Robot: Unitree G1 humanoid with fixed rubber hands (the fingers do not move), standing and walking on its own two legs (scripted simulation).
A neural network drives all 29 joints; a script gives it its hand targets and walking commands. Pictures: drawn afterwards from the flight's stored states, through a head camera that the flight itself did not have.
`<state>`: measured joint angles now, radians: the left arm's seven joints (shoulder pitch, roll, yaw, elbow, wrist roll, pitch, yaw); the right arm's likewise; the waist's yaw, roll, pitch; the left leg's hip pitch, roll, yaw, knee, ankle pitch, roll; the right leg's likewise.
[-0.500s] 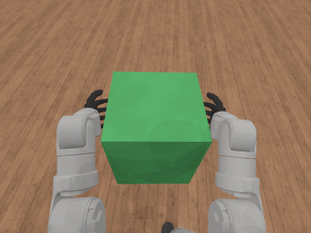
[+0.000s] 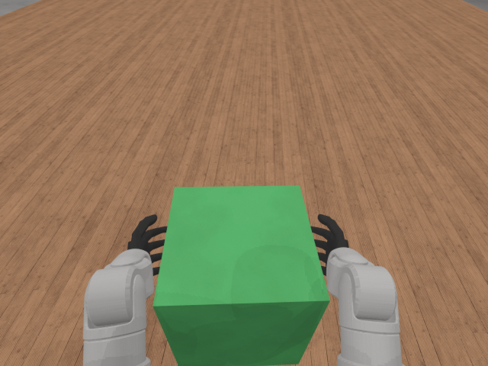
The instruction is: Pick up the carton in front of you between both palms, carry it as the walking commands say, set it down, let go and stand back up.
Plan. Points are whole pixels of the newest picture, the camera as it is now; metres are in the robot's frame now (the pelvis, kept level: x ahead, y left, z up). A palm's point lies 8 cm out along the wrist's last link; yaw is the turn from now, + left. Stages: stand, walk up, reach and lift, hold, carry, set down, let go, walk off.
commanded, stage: carry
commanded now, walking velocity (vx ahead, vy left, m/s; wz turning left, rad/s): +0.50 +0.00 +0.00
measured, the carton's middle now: (238, 278) +0.27 +0.00 +0.01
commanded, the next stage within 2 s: none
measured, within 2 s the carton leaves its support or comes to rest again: neither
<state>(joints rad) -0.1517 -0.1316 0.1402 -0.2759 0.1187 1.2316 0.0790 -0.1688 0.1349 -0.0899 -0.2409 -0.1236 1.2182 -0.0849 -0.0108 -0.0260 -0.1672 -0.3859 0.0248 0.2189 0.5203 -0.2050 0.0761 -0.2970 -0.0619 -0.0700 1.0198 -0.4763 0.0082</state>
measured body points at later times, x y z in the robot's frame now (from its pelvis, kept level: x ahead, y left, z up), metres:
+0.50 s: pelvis +0.29 -0.04 +0.01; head +0.28 -0.05 +0.46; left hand +0.55 +0.13 +0.08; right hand +0.57 -0.18 +0.07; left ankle +0.19 +0.07 -0.64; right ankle +0.33 -0.12 -0.73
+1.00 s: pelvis +0.55 +0.01 +0.01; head +0.58 +0.02 +0.46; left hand +0.84 +0.16 +0.07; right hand +0.84 -0.14 +0.07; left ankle +0.60 +0.09 -0.73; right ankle +0.55 -0.11 -0.72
